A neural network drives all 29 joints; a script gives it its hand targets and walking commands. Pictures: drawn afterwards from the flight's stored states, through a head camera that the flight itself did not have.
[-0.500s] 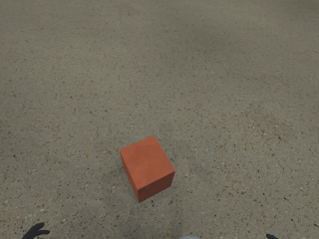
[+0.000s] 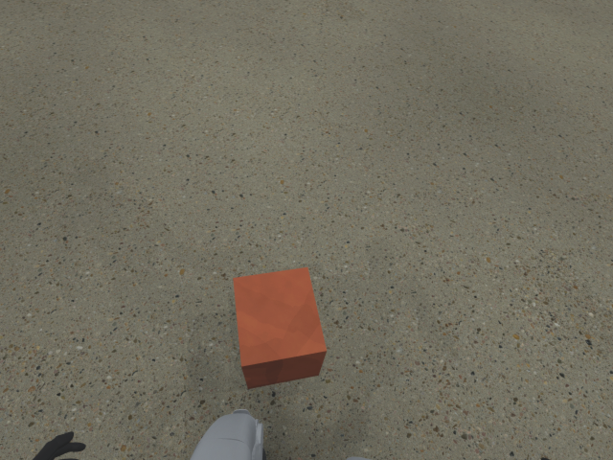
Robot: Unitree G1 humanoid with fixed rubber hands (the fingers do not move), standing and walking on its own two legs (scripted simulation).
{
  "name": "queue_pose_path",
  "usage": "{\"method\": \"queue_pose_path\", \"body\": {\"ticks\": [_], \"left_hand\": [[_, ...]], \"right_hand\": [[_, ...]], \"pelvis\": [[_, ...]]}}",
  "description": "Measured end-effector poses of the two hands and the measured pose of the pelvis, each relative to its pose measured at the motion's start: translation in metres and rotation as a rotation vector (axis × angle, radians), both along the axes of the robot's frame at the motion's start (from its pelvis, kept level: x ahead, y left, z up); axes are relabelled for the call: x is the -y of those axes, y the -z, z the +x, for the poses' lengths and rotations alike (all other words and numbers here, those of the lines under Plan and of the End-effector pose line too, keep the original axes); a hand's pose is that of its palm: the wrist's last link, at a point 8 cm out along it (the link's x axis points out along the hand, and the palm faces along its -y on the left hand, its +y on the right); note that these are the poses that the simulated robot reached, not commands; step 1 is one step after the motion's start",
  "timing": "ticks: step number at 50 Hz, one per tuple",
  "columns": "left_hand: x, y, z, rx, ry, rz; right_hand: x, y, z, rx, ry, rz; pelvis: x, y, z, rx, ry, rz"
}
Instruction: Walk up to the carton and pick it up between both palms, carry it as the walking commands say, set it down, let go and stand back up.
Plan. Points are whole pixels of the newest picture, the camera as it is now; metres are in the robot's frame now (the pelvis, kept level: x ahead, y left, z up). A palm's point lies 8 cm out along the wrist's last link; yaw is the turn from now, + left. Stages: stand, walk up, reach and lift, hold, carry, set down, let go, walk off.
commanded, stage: walk up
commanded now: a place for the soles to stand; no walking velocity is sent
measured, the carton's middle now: (277, 328) +0.50 +0.07 -0.64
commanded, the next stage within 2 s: none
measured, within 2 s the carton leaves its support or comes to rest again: neither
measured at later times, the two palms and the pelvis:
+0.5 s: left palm out of the picture +0.02 +0.26 -0.07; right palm (547, 397) +0.22 -0.37 -0.12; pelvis +0.03 -0.08 -0.02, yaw +13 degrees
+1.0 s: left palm out of the picture -0.02 +0.29 -0.11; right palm (513, 390) +0.22 -0.31 -0.11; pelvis +0.03 -0.04 -0.01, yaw +18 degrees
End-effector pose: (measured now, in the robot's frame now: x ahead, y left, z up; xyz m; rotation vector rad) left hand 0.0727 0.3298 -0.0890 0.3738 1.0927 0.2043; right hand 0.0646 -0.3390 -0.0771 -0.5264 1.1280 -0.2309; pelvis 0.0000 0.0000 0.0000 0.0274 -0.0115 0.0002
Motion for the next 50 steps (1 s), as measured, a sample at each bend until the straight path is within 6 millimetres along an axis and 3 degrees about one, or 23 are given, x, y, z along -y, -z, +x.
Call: {"method": "queue_pose_path", "body": {"ticks": [4,7,12,16,22,27,33,41,50], "left_hand": [[0.011,0.014,-0.023,-0.055,-0.073,-0.002],[0.023,0.024,-0.029,-0.09,-0.106,-0.005],[0.049,0.018,-0.013,-0.041,-0.125,-0.007],[0.064,0.016,-0.01,0.024,-0.136,0.043],[0.072,-0.002,-0.038,0.017,-0.198,0.13],[0.057,-0.022,-0.07,-0.026,-0.222,0.191],[0.03,-0.011,-0.105,-0.064,-0.29,0.193],[0.049,0.013,-0.109,-0.048,-0.319,0.09],[0.042,0.023,-0.091,-0.061,-0.338,0.03]], "right_hand": [[0.005,-0.001,0.06,0.063,-0.088,0.01],[0.009,0.005,0.093,0.123,-0.137,0.006],[0.018,0.012,0.118,0.157,-0.159,0.043],[0.028,0.034,0.132,0.126,-0.195,0.093],[0.031,0.044,0.149,0.082,-0.221,0.149],[0.023,0.039,0.159,0.061,-0.259,0.179],[0.011,0.038,0.159,0.057,-0.301,0.13],[-0.007,0.034,0.16,0.068,-0.274,0.142],[-0.031,0.028,0.16,0.034,-0.274,0.149]], "pelvis": [[0.014,0.006,0.016,0.001,-0.038,0.003],[0.021,0.015,0.022,0.012,-0.069,0.0],[0.042,0.015,0.03,0.029,-0.108,-0.005],[0.065,0.026,0.035,0.037,-0.147,-0.033],[0.08,0.022,0.034,0.041,-0.207,-0.002],[0.08,0.013,0.026,0.014,-0.244,0.015],[0.067,0.022,0.02,0.017,-0.278,0.021],[0.053,0.02,0.028,0.031,-0.311,-0.03],[0.04,0.012,0.035,0.021,-0.31,-0.051]]}}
